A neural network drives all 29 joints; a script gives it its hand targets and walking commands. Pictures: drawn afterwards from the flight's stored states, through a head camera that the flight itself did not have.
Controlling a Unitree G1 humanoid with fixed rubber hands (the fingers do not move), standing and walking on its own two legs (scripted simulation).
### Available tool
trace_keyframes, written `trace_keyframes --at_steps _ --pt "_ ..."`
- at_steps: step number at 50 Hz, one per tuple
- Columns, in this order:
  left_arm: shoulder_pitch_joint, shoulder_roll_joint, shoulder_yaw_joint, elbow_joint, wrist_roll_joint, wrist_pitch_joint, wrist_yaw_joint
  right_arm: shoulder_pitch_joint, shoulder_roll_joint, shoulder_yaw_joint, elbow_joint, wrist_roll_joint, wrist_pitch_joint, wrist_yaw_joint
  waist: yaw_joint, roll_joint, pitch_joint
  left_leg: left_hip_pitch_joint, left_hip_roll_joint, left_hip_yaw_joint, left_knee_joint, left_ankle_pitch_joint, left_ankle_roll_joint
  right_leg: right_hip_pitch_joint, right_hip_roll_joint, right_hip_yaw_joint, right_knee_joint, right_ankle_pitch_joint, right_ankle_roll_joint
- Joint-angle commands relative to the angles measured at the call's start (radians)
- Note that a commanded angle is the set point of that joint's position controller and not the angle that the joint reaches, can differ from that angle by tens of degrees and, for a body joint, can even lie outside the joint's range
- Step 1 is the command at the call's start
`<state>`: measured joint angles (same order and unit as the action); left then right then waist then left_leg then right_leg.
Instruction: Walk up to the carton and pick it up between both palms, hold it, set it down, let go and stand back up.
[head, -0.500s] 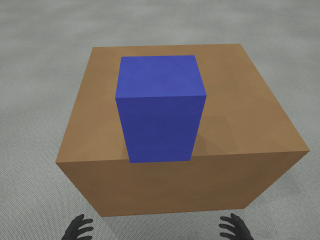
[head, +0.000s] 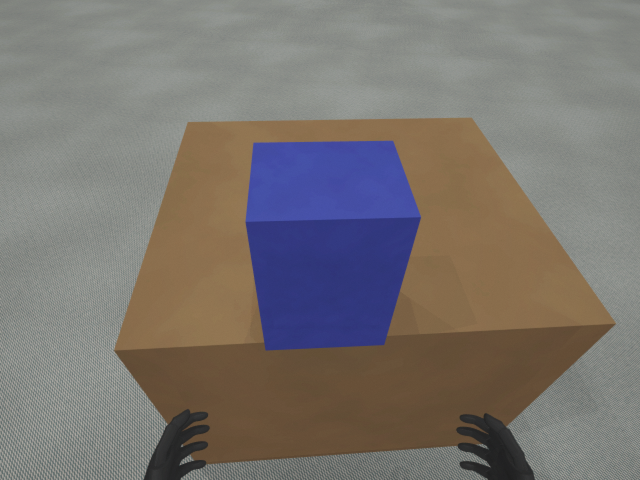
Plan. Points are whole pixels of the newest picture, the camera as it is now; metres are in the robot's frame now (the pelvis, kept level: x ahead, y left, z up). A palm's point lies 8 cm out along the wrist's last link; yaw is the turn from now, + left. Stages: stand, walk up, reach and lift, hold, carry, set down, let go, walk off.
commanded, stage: reach and lift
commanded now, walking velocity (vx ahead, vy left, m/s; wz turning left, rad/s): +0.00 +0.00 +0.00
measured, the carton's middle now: (324, 253) +0.45 +0.02 +0.04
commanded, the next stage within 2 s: none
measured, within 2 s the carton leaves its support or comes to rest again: neither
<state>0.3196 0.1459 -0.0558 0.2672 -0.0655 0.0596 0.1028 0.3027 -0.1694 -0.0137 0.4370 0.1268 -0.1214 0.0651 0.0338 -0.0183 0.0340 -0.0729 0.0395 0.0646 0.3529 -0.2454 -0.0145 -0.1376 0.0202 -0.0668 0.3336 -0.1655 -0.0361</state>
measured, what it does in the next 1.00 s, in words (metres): stands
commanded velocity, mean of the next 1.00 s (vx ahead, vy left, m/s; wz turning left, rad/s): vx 0.00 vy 0.00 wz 0.00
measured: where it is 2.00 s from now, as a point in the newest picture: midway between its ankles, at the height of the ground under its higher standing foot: outside the picture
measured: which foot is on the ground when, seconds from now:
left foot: down 0.00-1.00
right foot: down 0.00-1.00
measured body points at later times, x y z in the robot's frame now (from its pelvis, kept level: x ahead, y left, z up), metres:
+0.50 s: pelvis +0.00 +0.01 +0.00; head +0.00 +0.02 +0.45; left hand +0.23 +0.19 -0.02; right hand +0.24 -0.22 -0.01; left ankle -0.03 +0.12 -0.75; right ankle +0.01 -0.10 -0.75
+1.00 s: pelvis +0.00 +0.00 +0.00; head -0.01 +0.01 +0.45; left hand +0.30 +0.19 +0.06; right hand +0.30 -0.23 +0.05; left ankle -0.03 +0.12 -0.75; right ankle +0.01 -0.10 -0.75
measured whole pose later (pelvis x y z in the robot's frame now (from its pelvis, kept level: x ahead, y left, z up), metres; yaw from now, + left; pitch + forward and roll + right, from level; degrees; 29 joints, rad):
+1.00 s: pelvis +0.00 +0.00 +0.00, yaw -1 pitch -2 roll +0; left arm -0.07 0.08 0.03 0.13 -0.04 0.24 0.14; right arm -0.12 -0.32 0.02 0.43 0.33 -0.03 0.05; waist 0.02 -0.02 0.02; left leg -0.04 0.04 0.09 0.31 -0.22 -0.01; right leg -0.13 0.02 -0.04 0.30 -0.14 -0.03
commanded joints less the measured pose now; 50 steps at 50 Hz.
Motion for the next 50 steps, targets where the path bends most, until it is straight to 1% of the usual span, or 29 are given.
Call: trace_keyframes --at_steps 1,3,4,6,8,10,11,13,15,17,19,22,24,28,29,30,31,33,35,36,37,38,39,42,43,46,47,48,50 --pt "-0.083 0.042 0.005 -0.112 -0.008 -0.060 0.018 -0.081 -0.097 -0.037 -0.101 0.018 -0.044 0.007 -0.009 0.018 -0.052 -0.134 -0.034 -0.016 -0.065 0.187 -0.005 0.114 -0.015 0.103 -0.039 0.101 -0.014" --pt "-0.112 0.058 0.024 -0.151 -0.002 -0.078 0.029 -0.109 -0.114 -0.043 -0.137 0.022 -0.058 0.010 0.013 0.006 -0.075 -0.142 -0.032 -0.021 -0.067 0.166 -0.010 0.138 -0.017 0.100 -0.026 0.086 -0.013" --pt "-0.101 0.039 0.011 -0.143 0.003 -0.082 0.038 -0.108 -0.127 -0.044 -0.105 0.023 -0.061 0.014 0.002 0.029 -0.077 -0.139 -0.025 -0.028 -0.067 0.182 -0.015 0.145 -0.010 0.099 -0.026 0.096 -0.020" --pt "-0.133 0.019 -0.013 -0.141 -0.004 -0.084 0.043 -0.143 -0.139 -0.051 -0.103 0.032 -0.063 0.015 -0.005 0.032 -0.069 -0.123 -0.020 -0.027 -0.059 0.180 -0.020 0.105 -0.010 0.097 -0.026 0.074 -0.025" --pt "-0.162 0.018 -0.012 -0.132 -0.022 -0.097 0.046 -0.168 -0.140 -0.053 -0.127 0.040 -0.071 0.016 -0.012 -0.008 -0.091 -0.115 -0.025 -0.031 -0.055 0.176 -0.014 0.097 -0.010 0.099 -0.026 0.096 -0.013" --pt "-0.174 0.008 -0.012 -0.137 -0.021 -0.110 0.051 -0.178 -0.153 -0.066 -0.122 0.040 -0.079 0.019 -0.016 -0.004 -0.119 -0.091 -0.025 -0.031 -0.050 0.190 -0.016 0.097 -0.006 0.102 -0.018 0.122 -0.016" --pt "-0.172 0.023 -0.005 -0.144 -0.006 -0.117 0.054 -0.174 -0.152 -0.061 -0.135 0.040 -0.085 0.017 -0.002 -0.008 -0.104 -0.099 -0.027 -0.027 -0.058 0.184 -0.016 0.120 -0.008 0.105 -0.022 0.117 -0.018" --pt "-0.166 0.011 0.012 -0.137 0.010 -0.120 0.059 -0.163 -0.159 -0.049 -0.088 0.059 -0.085 0.023 0.000 0.002 -0.119 -0.089 -0.035 -0.032 -0.060 0.209 -0.020 0.146 -0.011 0.110 -0.017 0.164 -0.016" --pt "-0.175 0.002 0.005 -0.134 0.010 -0.119 0.055 -0.200 -0.171 -0.035 -0.112 0.070 -0.092 0.022 -0.005 -0.017 -0.103 -0.116 -0.028 -0.036 -0.062 0.224 -0.015 0.184 -0.003 0.105 -0.017 0.187 -0.014" --pt "-0.203 0.016 0.020 -0.132 0.024 -0.125 0.060 -0.238 -0.185 -0.039 -0.119 0.082 -0.105 0.018 0.009 -0.018 -0.103 -0.122 -0.034 -0.032 -0.063 0.218 -0.015 0.180 -0.007 0.115 -0.008 0.201 -0.012" --pt "-0.200 -0.030 -0.017 -0.117 0.008 -0.129 0.059 -0.241 -0.182 -0.031 -0.114 0.091 -0.108 0.021 -0.010 -0.030 -0.090 -0.108 -0.026 -0.044 -0.061 0.235 -0.015 0.182 -0.002 0.106 -0.015 0.205 -0.016" --pt "-0.290 -0.016 -0.017 -0.178 -0.004 -0.144 0.070 -0.312 -0.209 -0.054 -0.128 0.116 -0.116 0.030 -0.004 0.003 -0.103 -0.099 -0.025 -0.041 -0.067 0.206 -0.023 0.155 0.001 0.107 -0.012 0.167 -0.021" --pt "-0.295 -0.027 -0.026 -0.169 0.002 -0.162 0.071 -0.306 -0.213 -0.055 -0.101 0.098 -0.127 0.030 -0.018 0.006 -0.131 -0.080 -0.031 -0.042 -0.052 0.252 -0.027 0.145 -0.003 0.110 -0.014 0.225 -0.025" --pt "-0.295 -0.022 0.008 -0.216 0.037 -0.195 0.074 -0.319 -0.211 -0.019 -0.107 0.147 -0.165 0.026 0.007 0.027 -0.173 -0.055 -0.033 -0.043 -0.035 0.329 -0.024 0.183 0.005 0.116 0.003 0.311 -0.016" --pt "-0.288 -0.013 0.017 -0.211 0.049 -0.199 0.078 -0.298 -0.211 -0.021 -0.088 0.133 -0.175 0.023 -0.008 0.024 -0.192 -0.045 -0.038 -0.039 -0.035 0.333 -0.027 0.187 0.006 0.116 0.002 0.319 -0.015" --pt "-0.313 -0.023 0.033 -0.173 0.063 -0.191 0.076 -0.351 -0.206 -0.016 -0.060 0.151 -0.167 0.023 0.004 0.016 -0.138 -0.066 -0.035 -0.042 -0.040 0.288 -0.021 0.172 -0.001 0.117 -0.012 0.262 -0.015" --pt "-0.329 -0.024 0.036 -0.157 0.044 -0.182 0.072 -0.374 -0.214 -0.014 -0.078 0.145 -0.163 0.021 -0.002 -0.015 -0.139 -0.076 -0.036 -0.040 -0.052 0.244 -0.012 0.176 -0.001 0.114 -0.013 0.235 -0.009" --pt "-0.379 -0.050 0.008 -0.136 0.019 -0.151 0.070 -0.433 -0.240 -0.032 -0.076 0.137 -0.139 0.019 -0.023 -0.029 -0.101 -0.079 -0.036 -0.042 -0.071 0.160 -0.012 0.136 -0.003 0.108 -0.028 0.155 -0.012" --pt "-0.461 -0.029 -0.006 -0.179 -0.005 -0.121 0.074 -0.486 -0.251 -0.043 -0.103 0.151 -0.115 0.013 -0.023 -0.013 -0.130 -0.088 -0.038 -0.037 -0.078 0.150 -0.014 0.141 0.001 0.114 -0.026 0.150 -0.016" --pt "-0.476 -0.034 -0.007 -0.192 -0.011 -0.100 0.079 -0.520 -0.268 -0.060 -0.114 0.145 -0.104 0.013 -0.027 -0.029 -0.165 -0.074 -0.029 -0.048 -0.076 0.149 -0.012 0.133 0.000 0.106 -0.016 0.152 -0.019" --pt "-0.491 -0.029 0.001 -0.200 -0.004 -0.075 0.085 -0.526 -0.255 -0.032 -0.123 0.159 -0.092 0.011 -0.008 -0.014 -0.162 -0.082 -0.037 -0.034 -0.067 0.195 -0.014 0.134 0.007 0.107 -0.018 0.177 -0.012" --pt "-0.546 -0.010 0.010 -0.245 -0.006 -0.050 0.090 -0.585 -0.264 -0.042 -0.165 0.167 -0.076 0.009 -0.002 -0.034 -0.222 -0.054 -0.036 -0.032 -0.066 0.195 -0.010 0.145 0.010 0.105 -0.015 0.197 -0.003" --pt "-0.500 -0.018 0.021 -0.243 -0.003 -0.025 0.090 -0.538 -0.253 -0.021 -0.161 0.176 -0.063 0.008 -0.011 -0.032 -0.246 -0.043 -0.039 -0.033 -0.056 0.237 -0.007 0.173 0.010 0.108 -0.010 0.254 0.001" --pt "-0.480 -0.015 0.071 -0.284 0.017 0.045 0.066 -0.509 -0.279 -0.014 -0.148 0.195 -0.019 -0.001 -0.019 -0.032 -0.237 -0.016 -0.044 -0.036 -0.058 0.331 -0.014 0.209 0.014 0.106 -0.013 0.377 0.011" --pt "-0.533 -0.002 0.092 -0.296 0.020 0.064 0.056 -0.562 -0.281 -0.013 -0.181 0.201 -0.007 -0.009 -0.019 -0.038 -0.259 -0.014 -0.050 -0.038 -0.057 0.317 -0.005 0.209 0.010 0.118 -0.018 0.389 0.021" --pt "-0.558 -0.014 0.114 -0.284 0.039 0.138 0.037 -0.602 -0.269 -0.010 -0.138 0.212 0.046 -0.022 -0.013 -0.029 -0.205 -0.005 -0.050 -0.027 -0.081 0.297 -0.004 0.189 0.010 0.113 -0.036 0.353 0.017" --pt "-0.606 -0.012 0.102 -0.336 0.019 0.150 0.036 -0.636 -0.293 -0.022 -0.164 0.211 0.057 -0.024 -0.026 -0.005 -0.208 -0.008 -0.046 -0.039 -0.079 0.280 -0.006 0.169 0.012 0.117 -0.040 0.323 0.011" --pt "-0.615 -0.018 0.114 -0.299 0.029 0.172 0.034 -0.667 -0.288 -0.020 -0.148 0.212 0.078 -0.020 -0.012 -0.001 -0.182 -0.019 -0.039 -0.035 -0.085 0.234 -0.003 0.135 0.012 0.111 -0.045 0.245 0.006" --pt "-0.654 0.000 0.112 -0.355 0.010 0.200 0.039 -0.710 -0.310 -0.058 -0.194 0.194 0.092 -0.023 -0.019 0.004 -0.220 -0.016 -0.035 -0.031 -0.088 0.217 -0.001 0.117 0.016 0.099 -0.050 0.207 0.000"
